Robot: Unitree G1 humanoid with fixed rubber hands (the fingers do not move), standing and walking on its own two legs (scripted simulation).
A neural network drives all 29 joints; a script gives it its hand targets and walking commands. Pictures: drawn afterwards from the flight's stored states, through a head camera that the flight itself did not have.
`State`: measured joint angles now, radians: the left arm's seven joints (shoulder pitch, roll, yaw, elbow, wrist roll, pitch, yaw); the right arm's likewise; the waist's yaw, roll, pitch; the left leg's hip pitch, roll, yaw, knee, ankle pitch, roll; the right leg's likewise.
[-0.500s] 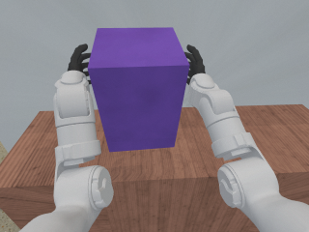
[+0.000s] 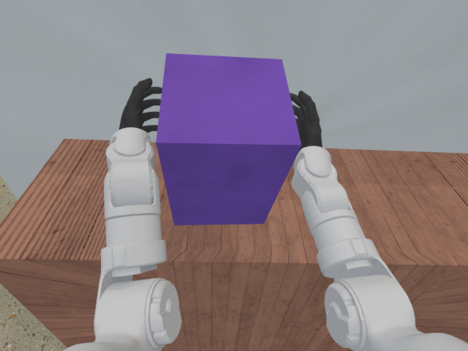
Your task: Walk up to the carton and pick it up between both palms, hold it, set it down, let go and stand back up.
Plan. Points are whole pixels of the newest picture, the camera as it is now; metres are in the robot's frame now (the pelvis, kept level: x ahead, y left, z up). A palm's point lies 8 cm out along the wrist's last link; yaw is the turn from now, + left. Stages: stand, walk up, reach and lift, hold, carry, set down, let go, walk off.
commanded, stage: set down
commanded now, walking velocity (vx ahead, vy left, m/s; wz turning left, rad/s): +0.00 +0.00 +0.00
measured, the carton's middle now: (222, 151) +0.41 +0.02 +0.16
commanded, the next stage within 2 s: none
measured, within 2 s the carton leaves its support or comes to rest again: neither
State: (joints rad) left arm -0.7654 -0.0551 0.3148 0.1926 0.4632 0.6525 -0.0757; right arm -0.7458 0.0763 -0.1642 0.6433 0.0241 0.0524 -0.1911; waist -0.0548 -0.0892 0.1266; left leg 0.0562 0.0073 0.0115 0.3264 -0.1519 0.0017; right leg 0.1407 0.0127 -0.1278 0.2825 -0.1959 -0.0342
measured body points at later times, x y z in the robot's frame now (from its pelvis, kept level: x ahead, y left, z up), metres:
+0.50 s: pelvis +0.00 +0.00 +0.00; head -0.03 +0.03 +0.45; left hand +0.39 +0.16 +0.21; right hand +0.40 -0.12 +0.20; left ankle +0.04 +0.12 -0.75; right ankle +0.00 -0.09 -0.75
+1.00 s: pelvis +0.01 -0.01 +0.00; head -0.01 +0.02 +0.45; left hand +0.40 +0.15 +0.16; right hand +0.42 -0.12 +0.16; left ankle +0.04 +0.12 -0.75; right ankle +0.00 -0.09 -0.75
